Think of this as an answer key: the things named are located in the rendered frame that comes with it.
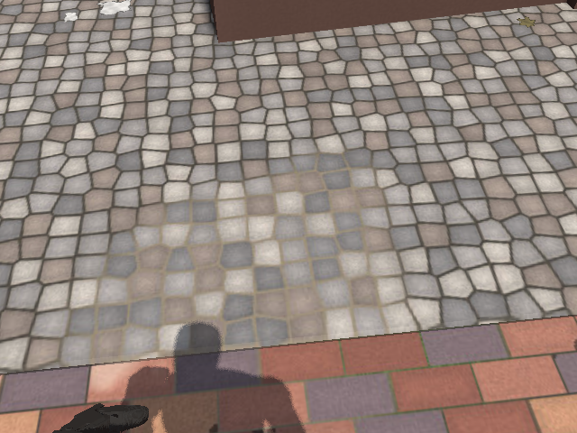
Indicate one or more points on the robot left hand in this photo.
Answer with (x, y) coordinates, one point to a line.
(113, 419)

